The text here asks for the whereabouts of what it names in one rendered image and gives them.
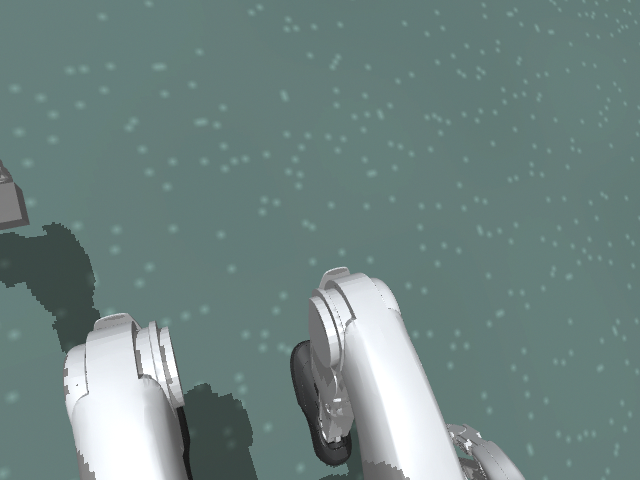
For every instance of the small box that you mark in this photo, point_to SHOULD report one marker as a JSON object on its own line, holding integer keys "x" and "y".
{"x": 13, "y": 211}

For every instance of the left robot foot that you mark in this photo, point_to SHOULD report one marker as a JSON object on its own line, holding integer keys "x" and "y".
{"x": 186, "y": 440}

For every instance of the right robot foot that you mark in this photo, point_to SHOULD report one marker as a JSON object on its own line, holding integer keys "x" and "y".
{"x": 307, "y": 396}

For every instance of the right robot hand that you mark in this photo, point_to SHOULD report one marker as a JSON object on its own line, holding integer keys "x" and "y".
{"x": 490, "y": 461}

